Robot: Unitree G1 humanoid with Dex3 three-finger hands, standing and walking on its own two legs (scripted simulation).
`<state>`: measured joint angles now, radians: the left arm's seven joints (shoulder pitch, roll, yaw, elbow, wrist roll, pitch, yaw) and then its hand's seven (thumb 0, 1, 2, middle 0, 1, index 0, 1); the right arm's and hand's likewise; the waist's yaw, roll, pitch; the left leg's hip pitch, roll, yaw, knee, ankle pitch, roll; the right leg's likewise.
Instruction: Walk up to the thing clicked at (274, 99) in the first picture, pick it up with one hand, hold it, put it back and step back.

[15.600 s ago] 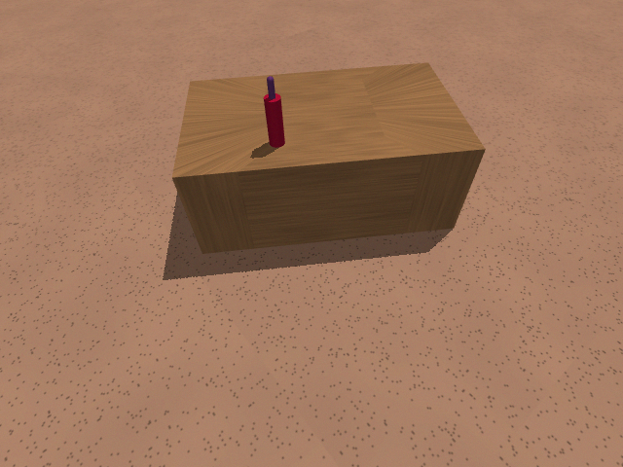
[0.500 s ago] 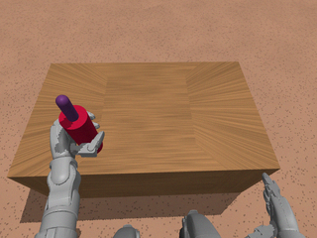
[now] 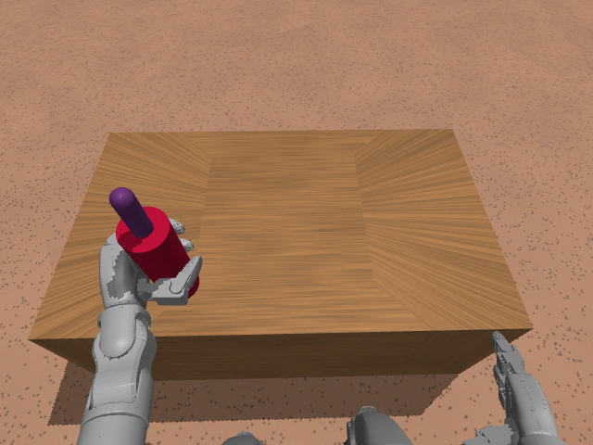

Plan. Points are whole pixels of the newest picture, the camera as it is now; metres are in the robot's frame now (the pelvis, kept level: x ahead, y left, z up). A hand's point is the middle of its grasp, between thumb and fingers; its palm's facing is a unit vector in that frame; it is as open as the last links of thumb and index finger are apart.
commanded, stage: hold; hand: left
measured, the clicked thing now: (157, 249) +0.34 +0.18 +0.09
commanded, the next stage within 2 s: none
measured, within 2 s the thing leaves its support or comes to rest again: neither
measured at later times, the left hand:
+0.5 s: hand (169, 267) +0.33 +0.17 +0.06, palm faces +0.19 -0.98 -0.01, open 7.8 cm
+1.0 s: hand (169, 269) +0.33 +0.17 +0.05, palm faces +0.19 -0.98 +0.00, open 7.8 cm
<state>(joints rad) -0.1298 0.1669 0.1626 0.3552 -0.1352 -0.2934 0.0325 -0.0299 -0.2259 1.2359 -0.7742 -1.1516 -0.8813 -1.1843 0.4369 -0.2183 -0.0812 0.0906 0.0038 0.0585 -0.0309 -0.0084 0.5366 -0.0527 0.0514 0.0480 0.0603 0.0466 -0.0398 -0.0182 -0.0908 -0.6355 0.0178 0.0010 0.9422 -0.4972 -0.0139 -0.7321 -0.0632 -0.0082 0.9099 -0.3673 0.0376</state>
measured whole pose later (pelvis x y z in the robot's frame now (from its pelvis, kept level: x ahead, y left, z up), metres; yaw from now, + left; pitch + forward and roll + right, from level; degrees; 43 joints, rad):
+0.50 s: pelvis -0.01 +0.00 +0.00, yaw +0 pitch +9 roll +0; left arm -0.11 0.16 0.16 0.34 -0.14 -0.28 0.03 -0.03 -0.23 1.24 -0.77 -1.15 -0.88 -1.18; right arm 0.41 -0.21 -0.07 0.16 0.00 0.04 -0.04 -0.01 0.54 -0.05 0.05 0.05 0.06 0.05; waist -0.03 -0.02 -0.07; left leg -0.60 0.02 0.00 0.91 -0.48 -0.02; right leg -0.70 -0.06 -0.01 0.89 -0.35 0.03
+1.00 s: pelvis +0.00 +0.00 +0.01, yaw +0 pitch +9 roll +0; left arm -0.10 0.15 0.16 0.35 -0.14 -0.29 0.03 -0.03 -0.23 1.24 -0.77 -1.15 -0.88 -1.18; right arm 0.38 -0.21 -0.08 0.23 0.00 0.02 -0.04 -0.01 0.54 -0.06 0.05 0.05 0.06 0.05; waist -0.03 -0.01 -0.07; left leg -0.59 0.02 0.00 0.90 -0.47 -0.02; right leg -0.68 -0.06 -0.01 0.87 -0.35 0.03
